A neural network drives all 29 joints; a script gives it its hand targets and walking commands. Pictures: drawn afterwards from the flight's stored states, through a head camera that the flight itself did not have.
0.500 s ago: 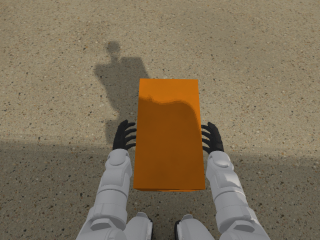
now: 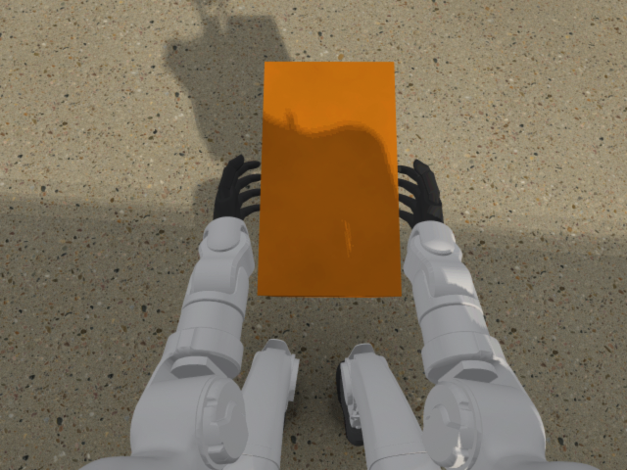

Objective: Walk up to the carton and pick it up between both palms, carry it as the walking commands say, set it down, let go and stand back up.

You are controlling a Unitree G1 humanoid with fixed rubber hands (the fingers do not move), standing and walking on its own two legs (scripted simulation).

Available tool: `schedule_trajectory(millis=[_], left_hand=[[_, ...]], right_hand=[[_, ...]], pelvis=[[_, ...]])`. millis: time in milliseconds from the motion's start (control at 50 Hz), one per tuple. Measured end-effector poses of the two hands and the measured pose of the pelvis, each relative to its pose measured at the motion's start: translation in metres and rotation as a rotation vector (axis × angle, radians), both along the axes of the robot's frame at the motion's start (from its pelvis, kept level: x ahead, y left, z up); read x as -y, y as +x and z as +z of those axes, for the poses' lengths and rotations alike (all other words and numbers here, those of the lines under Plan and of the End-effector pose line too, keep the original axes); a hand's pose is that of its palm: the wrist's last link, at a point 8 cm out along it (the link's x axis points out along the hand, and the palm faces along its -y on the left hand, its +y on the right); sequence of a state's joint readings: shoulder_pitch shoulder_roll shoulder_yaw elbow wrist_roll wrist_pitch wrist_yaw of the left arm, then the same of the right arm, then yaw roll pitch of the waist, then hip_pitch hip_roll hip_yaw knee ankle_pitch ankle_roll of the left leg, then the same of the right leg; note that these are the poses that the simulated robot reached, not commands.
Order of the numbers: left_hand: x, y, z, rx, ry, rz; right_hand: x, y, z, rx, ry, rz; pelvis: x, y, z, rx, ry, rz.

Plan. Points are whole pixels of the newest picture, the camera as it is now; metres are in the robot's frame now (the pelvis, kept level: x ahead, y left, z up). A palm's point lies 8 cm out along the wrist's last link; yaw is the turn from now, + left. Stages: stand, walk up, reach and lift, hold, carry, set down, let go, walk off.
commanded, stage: set down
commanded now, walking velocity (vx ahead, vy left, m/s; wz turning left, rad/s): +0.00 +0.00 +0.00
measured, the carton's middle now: (326, 200) +0.47 +0.00 -0.14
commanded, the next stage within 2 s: none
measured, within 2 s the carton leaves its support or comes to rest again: neither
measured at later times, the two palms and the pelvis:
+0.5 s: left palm (242, 215) +0.44 +0.13 -0.15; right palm (406, 218) +0.44 -0.13 -0.15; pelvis +0.00 +0.00 -0.07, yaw -1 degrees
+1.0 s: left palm (249, 215) +0.47 +0.13 -0.24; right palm (392, 221) +0.47 -0.13 -0.23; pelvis -0.03 +0.00 -0.14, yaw -1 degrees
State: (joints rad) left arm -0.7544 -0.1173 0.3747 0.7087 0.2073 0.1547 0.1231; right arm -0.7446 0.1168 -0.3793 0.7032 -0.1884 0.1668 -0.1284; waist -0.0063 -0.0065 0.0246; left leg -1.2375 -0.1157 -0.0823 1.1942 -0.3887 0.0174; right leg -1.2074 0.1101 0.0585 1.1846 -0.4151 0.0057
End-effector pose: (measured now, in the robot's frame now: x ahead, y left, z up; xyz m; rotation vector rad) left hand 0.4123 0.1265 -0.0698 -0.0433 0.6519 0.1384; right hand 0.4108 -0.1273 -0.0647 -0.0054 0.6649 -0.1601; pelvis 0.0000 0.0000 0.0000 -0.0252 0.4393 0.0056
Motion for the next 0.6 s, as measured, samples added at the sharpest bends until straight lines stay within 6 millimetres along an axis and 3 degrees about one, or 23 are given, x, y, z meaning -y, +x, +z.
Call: schedule_trajectory(millis=[160, 300, 600], left_hand=[[0.002, 0.016, -0.020, 0.008, -0.016, 0.014], [0.005, 0.017, -0.050, -0.043, -0.017, 0.008], [-0.002, 0.039, -0.096, -0.011, -0.013, 0.014]], right_hand=[[0.002, 0.015, -0.021, 0.009, 0.014, -0.008], [0.005, 0.016, -0.050, -0.043, 0.005, -0.009], [-0.002, 0.039, -0.098, -0.011, 0.024, -0.010]], pelvis=[[0.001, 0.008, -0.023, -0.050, 0.002, -0.010], [0.003, 0.011, -0.034, -0.102, 0.003, -0.010], [0.004, -0.001, -0.082, -0.158, -0.005, -0.004]])
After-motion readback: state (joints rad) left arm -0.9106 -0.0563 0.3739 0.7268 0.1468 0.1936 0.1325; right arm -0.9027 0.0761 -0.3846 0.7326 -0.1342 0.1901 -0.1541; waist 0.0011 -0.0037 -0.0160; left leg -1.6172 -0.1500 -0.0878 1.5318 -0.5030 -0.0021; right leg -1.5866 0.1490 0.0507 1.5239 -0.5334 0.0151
